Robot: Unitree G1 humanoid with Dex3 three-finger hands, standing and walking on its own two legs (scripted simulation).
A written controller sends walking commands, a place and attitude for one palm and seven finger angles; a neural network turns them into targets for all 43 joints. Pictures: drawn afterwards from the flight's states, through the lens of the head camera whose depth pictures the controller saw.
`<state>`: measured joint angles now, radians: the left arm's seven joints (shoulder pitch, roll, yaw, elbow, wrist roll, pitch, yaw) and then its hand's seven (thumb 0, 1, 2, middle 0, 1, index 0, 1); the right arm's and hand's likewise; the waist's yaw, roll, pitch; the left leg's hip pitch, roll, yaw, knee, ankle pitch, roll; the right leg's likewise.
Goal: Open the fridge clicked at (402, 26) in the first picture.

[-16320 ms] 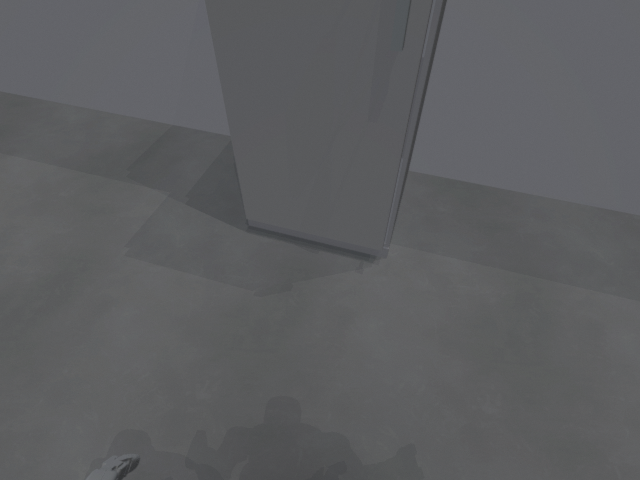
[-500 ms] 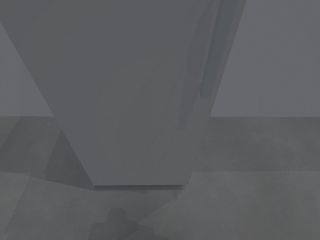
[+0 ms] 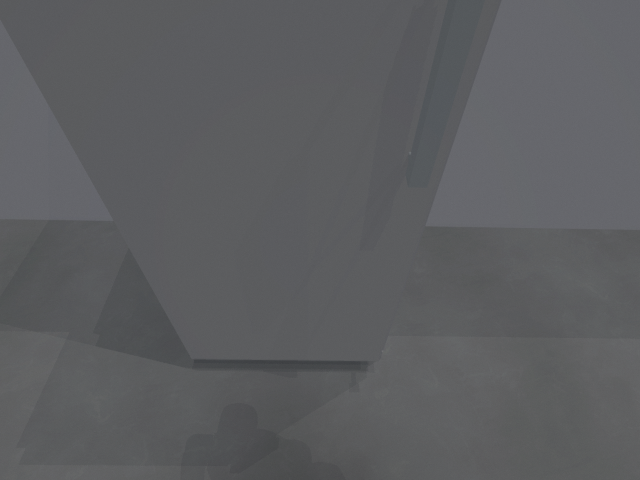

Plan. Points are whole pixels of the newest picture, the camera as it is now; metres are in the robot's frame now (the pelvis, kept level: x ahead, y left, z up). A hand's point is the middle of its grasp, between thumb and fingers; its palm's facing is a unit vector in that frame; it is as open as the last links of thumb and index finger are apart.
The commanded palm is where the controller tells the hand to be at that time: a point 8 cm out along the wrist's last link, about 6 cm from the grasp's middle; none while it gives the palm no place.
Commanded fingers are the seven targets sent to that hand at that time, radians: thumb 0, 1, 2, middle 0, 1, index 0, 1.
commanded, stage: look again from close up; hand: right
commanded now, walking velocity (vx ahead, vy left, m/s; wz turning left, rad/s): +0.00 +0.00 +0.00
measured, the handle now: (444, 54) +0.53 -0.10 +0.27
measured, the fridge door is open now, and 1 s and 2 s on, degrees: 0 0 0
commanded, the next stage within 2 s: raise the hand to about handle height in 0.74 s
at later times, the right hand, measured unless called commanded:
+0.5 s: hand out of the picture +0.05 -0.20 -0.17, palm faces -0.01 +0.98 -0.21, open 7.3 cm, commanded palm none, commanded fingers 0.00 -0.90 -0.90 0.20 0.30 0.20 0.30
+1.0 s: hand (517, 433) +0.20 -0.22 -0.02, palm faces +0.27 +0.95 -0.15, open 7.5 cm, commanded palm +0.13 -0.26 -0.03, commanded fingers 0.00 -0.69 -0.81 0.22 0.44 0.22 0.44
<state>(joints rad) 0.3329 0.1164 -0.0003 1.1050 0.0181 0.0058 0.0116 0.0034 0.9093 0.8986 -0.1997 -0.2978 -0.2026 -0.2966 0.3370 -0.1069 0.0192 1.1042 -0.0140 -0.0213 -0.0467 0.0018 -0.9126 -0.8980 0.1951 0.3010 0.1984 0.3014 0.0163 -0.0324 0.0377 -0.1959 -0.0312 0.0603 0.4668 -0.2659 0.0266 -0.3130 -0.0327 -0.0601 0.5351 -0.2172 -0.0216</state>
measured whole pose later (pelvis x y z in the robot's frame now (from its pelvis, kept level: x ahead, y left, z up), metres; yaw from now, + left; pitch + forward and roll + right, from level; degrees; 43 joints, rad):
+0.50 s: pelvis +0.02 -0.02 +0.00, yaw +1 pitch -1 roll +0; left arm 0.26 0.18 -0.01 1.07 0.02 -0.03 0.02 0.01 0.91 0.90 -0.20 -0.30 -0.20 -0.30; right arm 0.27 -0.18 0.01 1.06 -0.01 -0.02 -0.04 0.00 -0.91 -0.90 0.19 0.30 0.20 0.30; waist 0.00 0.01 0.02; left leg -0.16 0.02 0.02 0.48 -0.31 -0.01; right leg -0.24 0.02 -0.10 0.48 -0.23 -0.06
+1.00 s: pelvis +0.02 -0.01 +0.00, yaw -1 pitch -1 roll -1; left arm 0.30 0.21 -0.01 0.83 -0.04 -0.22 0.06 0.01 0.91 0.90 -0.20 -0.30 -0.20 -0.30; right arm 0.40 -0.21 -0.07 0.14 0.15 -0.05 -0.08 0.02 -0.87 -0.88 0.20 0.33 0.20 0.33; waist 0.00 0.00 0.00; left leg -0.20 0.05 0.05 0.56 -0.35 -0.01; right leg -0.27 0.04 -0.07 0.51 -0.23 -0.05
